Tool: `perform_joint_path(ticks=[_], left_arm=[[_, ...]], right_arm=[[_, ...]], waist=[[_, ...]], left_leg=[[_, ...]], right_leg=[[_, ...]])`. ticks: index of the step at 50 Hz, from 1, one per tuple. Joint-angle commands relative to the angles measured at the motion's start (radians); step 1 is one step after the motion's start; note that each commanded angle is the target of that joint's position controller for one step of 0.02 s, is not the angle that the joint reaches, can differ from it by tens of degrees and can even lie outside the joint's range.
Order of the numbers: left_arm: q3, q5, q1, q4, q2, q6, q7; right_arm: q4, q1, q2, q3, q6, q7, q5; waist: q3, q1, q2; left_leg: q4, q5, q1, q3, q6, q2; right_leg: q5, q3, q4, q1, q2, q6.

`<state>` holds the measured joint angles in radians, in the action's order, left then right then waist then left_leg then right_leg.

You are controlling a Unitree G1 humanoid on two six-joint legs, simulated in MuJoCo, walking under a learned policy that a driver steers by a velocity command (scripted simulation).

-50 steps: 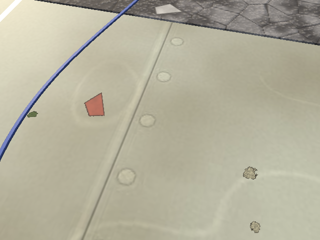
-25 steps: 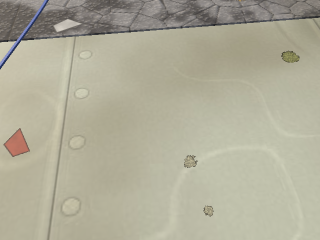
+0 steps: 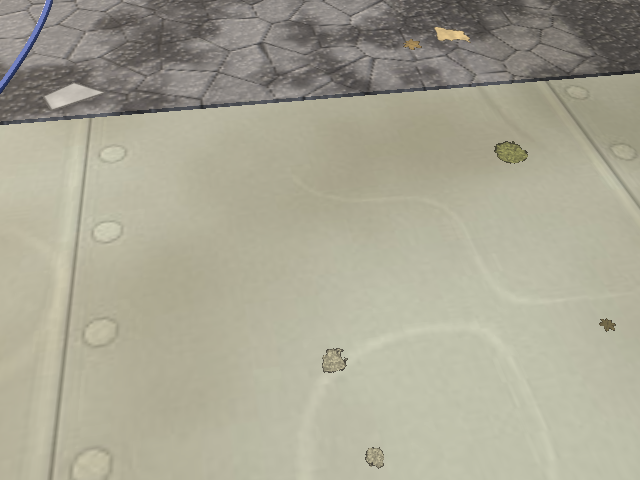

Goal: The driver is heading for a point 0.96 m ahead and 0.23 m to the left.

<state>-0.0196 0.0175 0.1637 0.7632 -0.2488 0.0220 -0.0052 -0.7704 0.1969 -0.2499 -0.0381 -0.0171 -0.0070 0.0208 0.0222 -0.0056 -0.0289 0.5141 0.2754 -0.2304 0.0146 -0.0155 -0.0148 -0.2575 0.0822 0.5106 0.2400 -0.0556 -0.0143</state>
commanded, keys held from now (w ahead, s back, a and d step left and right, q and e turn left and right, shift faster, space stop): no key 0.28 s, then w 0.26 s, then w+q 0.46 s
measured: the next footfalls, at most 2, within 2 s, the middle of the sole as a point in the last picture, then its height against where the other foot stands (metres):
left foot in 1.02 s outside the picture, level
right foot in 1.50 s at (306, 373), level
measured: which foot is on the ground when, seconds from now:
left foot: down 0.00-0.54, up 0.56-1.00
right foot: down 0.00-1.00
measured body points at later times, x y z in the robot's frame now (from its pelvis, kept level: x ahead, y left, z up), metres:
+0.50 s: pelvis +0.04 +0.00 +0.00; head +0.04 -0.01 +0.45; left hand +0.12 +0.27 -0.12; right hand +0.10 -0.27 -0.13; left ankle +0.00 +0.13 -0.74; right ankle +0.03 -0.11 -0.72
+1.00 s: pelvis +0.25 +0.01 -0.02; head +0.29 +0.02 +0.43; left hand +0.15 +0.27 -0.16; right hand +0.53 -0.15 -0.10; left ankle +0.39 +0.12 -0.73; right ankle +0.05 -0.11 -0.73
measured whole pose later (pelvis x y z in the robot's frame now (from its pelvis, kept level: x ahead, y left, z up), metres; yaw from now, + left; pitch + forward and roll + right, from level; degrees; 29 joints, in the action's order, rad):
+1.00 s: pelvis +0.25 +0.01 -0.02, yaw +12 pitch +2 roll +0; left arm -0.04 0.00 0.42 0.98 -0.25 -0.06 -0.03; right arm -0.68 0.01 -0.24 -0.03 -0.06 0.07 -0.03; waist 0.05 -0.07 0.02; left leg 0.59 0.07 -0.57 -0.08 0.12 0.01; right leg -0.48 -0.21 0.31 -0.19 0.01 0.01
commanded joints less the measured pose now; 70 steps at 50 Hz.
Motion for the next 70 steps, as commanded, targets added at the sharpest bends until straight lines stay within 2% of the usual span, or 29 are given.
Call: perform_joint_path(ticks=[1,14,16,17,19,21,23,25,26,27,28,29,30,31,35,40,45,48,50,51,52,53,54,55,56,58,61,66,70], left_arm=[[-0.038,-0.003,-0.019,-0.049,-0.125,-0.002,-0.009],[-0.044,-0.011,0.025,0.071,-0.109,-0.008,-0.026],[-0.045,-0.017,0.048,0.099,-0.106,-0.005,-0.030],[-0.048,-0.023,0.050,0.104,-0.110,-0.007,-0.031],[-0.045,-0.032,0.008,0.079,-0.093,-0.033,-0.026],[-0.045,-0.042,-0.041,0.057,-0.092,-0.069,-0.013],[-0.048,-0.048,-0.022,0.066,-0.096,-0.092,0.003],[-0.052,-0.046,0.076,0.122,-0.087,-0.105,0.015],[-0.061,-0.038,0.153,0.167,-0.094,-0.104,0.017],[-0.072,-0.036,0.239,0.198,-0.113,-0.102,0.016],[-0.089,-0.034,0.346,0.208,-0.188,-0.103,0.004],[-0.100,-0.023,0.387,0.209,-0.253,-0.114,0.015],[-0.078,-0.017,0.315,0.191,-0.182,-0.128,0.013],[-0.065,-0.018,0.259,0.172,-0.135,-0.137,0.011],[-0.041,-0.005,0.209,0.162,-0.082,-0.133,0.011],[-0.042,-0.001,0.202,0.162,-0.130,-0.128,-0.010],[-0.046,-0.021,0.270,0.185,-0.158,-0.114,-0.018],[-0.059,-0.020,0.239,0.161,-0.199,-0.091,-0.028],[-0.066,-0.015,0.207,0.136,-0.217,-0.071,-0.037],[-0.059,-0.009,0.207,0.113,-0.208,-0.077,-0.039],[-0.011,0.011,0.321,0.065,-0.037,-0.106,-0.012],[-0.026,-0.026,0.216,0.043,-0.125,-0.156,0.007],[-0.041,-0.063,0.108,-0.006,-0.175,-0.178,0.014],[-0.038,-0.057,0.085,-0.019,-0.167,-0.189,0.007],[-0.043,-0.035,0.091,-0.009,-0.162,-0.187,-0.003],[-0.053,-0.016,0.140,-0.014,-0.165,-0.157,-0.005],[-0.048,0.008,0.090,-0.055,-0.133,-0.127,-0.012],[-0.029,-0.001,-0.115,-0.125,-0.088,-0.135,-0.007],[-0.031,-0.017,-0.198,-0.156,-0.112,-0.154,0.018]], right_arm=[[0.057,-0.031,-0.125,-0.023,-0.031,-0.003,-0.002],[0.004,-0.020,-0.106,-0.005,-0.023,-0.008,-0.010],[-0.019,0.002,-0.118,-0.009,-0.017,-0.010,-0.015],[-0.024,0.009,-0.140,-0.017,-0.013,-0.012,-0.023],[-0.041,0.067,-0.176,-0.027,-0.016,-0.019,-0.035],[-0.054,0.089,-0.206,-0.039,-0.029,-0.024,-0.036],[-0.045,0.059,-0.198,-0.040,-0.037,-0.021,-0.038],[-0.026,-0.024,-0.197,-0.040,-0.030,-0.014,-0.057],[-0.026,-0.023,-0.179,-0.036,-0.028,-0.012,-0.053],[-0.020,-0.035,-0.136,-0.023,-0.031,-0.009,-0.045],[0.008,-0.051,-0.055,0.002,-0.040,-0.002,-0.034],[0.041,-0.063,-0.081,-0.007,-0.057,-0.009,-0.060],[0.025,-0.040,-0.133,-0.022,-0.067,-0.010,-0.082],[0.009,-0.014,-0.138,-0.025,-0.073,-0.002,-0.089],[-0.016,-0.007,-0.101,-0.029,-0.066,0.023,-0.058],[0.065,-0.142,-0.049,-0.006,-0.052,0.035,-0.048],[0.147,-0.269,-0.042,0.006,-0.056,0.069,-0.048],[0.160,-0.202,-0.093,-0.020,-0.051,0.084,-0.049],[0.101,0.057,-0.180,-0.069,-0.040,0.075,-0.054],[0.070,0.207,-0.240,-0.098,-0.025,0.052,-0.052],[0.079,0.183,-0.314,-0.105,-0.027,0.041,-0.048],[0.092,0.208,-0.244,-0.087,-0.035,0.036,-0.038],[0.083,0.166,-0.202,-0.076,-0.046,0.033,-0.028],[0.094,0.092,-0.180,-0.069,-0.057,0.036,-0.034],[0.112,0.025,-0.162,-0.064,-0.063,0.039,-0.030],[0.133,-0.025,-0.142,-0.056,-0.068,0.038,-0.019],[0.121,0.009,-0.161,-0.061,-0.071,0.024,-0.033],[0.093,0.103,-0.189,-0.068,-0.051,-0.002,-0.043],[0.053,0.185,-0.171,-0.059,-0.045,-0.003,-0.047]], waist=[[-0.033,-0.003,0.110],[-0.031,0.004,0.020],[-0.034,0.006,0.045],[0.001,0.012,0.078],[0.079,0.033,0.173],[0.142,0.041,0.198],[0.116,0.021,0.185],[0.071,-0.046,0.166],[0.035,-0.072,0.147],[0.005,-0.104,0.089],[-0.033,-0.134,-0.145],[-0.018,-0.144,-0.260],[0.046,-0.105,-0.115],[0.077,-0.074,-0.084],[0.056,-0.045,-0.074],[0.098,-0.063,-0.038],[0.133,-0.080,-0.022],[0.033,0.000,-0.075],[-0.122,0.141,-0.078],[-0.203,0.207,0.001],[-0.301,0.066,0.266],[-0.399,0.136,0.173],[-0.223,0.131,0.134],[-0.125,0.077,0.030],[-0.076,0.029,-0.014],[-0.056,-0.029,0.023],[-0.021,-0.029,0.043],[-0.010,0.059,0.081],[-0.015,0.102,0.107]], left_leg=[[-0.110,-0.093,-0.001,0.079,0.034,-0.073],[-0.092,-0.153,0.029,0.052,0.045,-0.042],[-0.120,0.095,0.025,0.055,0.063,-0.029],[-0.149,0.282,0.010,0.096,0.094,-0.046],[-0.288,0.545,0.023,0.321,0.191,-0.196],[-0.365,0.527,0.006,0.484,0.266,-0.319],[-0.354,0.396,0.041,0.425,0.246,-0.306],[-0.305,0.258,-0.074,0.247,0.184,-0.204],[-0.234,0.202,-0.136,0.177,0.158,-0.149],[-0.104,0.140,-0.205,0.105,0.122,-0.100],[0.232,0.129,-0.374,-0.015,0.049,0.013],[0.466,0.300,-0.533,0.033,0.039,0.077],[0.601,0.266,-0.607,0.142,0.062,0.019],[0.622,0.157,-0.638,0.169,0.089,-0.011],[0.552,-0.098,-0.574,0.125,0.078,-0.054],[0.295,-0.292,-0.498,0.020,0.024,-0.051],[0.107,-0.312,-0.449,-0.069,0.069,-0.032],[0.106,-0.194,-0.323,-0.133,0.135,0.045],[0.078,-0.178,0.019,-0.131,0.195,0.106],[0.042,-0.127,0.318,0.043,0.238,0.020],[-0.044,0.077,0.639,0.634,0.430,-0.263],[-0.212,0.208,0.659,0.867,0.461,-0.315],[-0.250,0.150,0.537,0.712,0.393,-0.282],[-0.262,0.027,0.363,0.577,0.359,-0.235],[-0.272,-0.095,0.226,0.483,0.334,-0.190],[-0.308,-0.218,0.076,0.396,0.328,-0.141],[-0.330,-0.307,-0.055,0.301,0.332,-0.106],[-0.288,-0.223,-0.092,0.227,0.248,-0.031],[-0.214,-0.188,0.041,0.294,0.237,-0.091]], right_leg=[[0.087,0.062,-0.059,-0.012,0.066,-0.023],[0.189,0.065,-0.067,-0.050,0.074,0.002],[-0.035,0.021,-0.041,-0.034,0.035,-0.005],[-0.193,-0.010,0.001,0.027,0.009,-0.013],[-0.247,-0.072,0.142,0.186,0.000,-0.015],[-0.196,-0.061,0.243,0.259,0.065,-0.027],[-0.235,-0.059,0.205,0.243,0.095,-0.051],[-0.050,-0.126,-0.012,-0.033,0.056,-0.061],[0.038,-0.144,-0.043,-0.182,0.019,-0.045],[0.019,-0.073,-0.069,-0.293,0.059,-0.051],[-0.153,0.266,-0.229,-0.429,0.271,-0.133],[-0.259,0.596,-0.344,-0.438,0.440,-0.267],[-0.317,0.551,-0.342,-0.400,0.447,-0.270],[-0.295,0.439,-0.343,-0.388,0.406,-0.220],[0.186,0.075,-0.354,-0.336,0.290,-0.110],[0.329,-0.128,-0.414,-0.200,0.248,-0.114],[0.481,-0.214,-0.385,-0.280,0.298,-0.110],[1.012,-0.259,-0.182,-0.386,0.323,-0.085],[1.120,-0.275,0.170,-0.300,0.303,-0.059],[0.831,-0.268,0.453,-0.064,0.257,-0.027],[-0.238,-0.189,0.849,0.383,0.032,0.030],[-0.305,0.041,0.971,0.488,0.012,0.007],[-0.203,0.046,0.935,0.567,0.068,-0.018],[-0.111,0.037,0.839,0.529,0.114,-0.028],[-0.071,0.028,0.755,0.466,0.143,-0.019],[-0.038,0.034,0.681,0.363,0.177,0.007],[0.036,-0.007,0.541,0.356,0.179,0.065],[0.364,-0.035,0.135,0.289,0.107,0.086],[0.385,-0.024,0.021,0.284,0.091,0.061]])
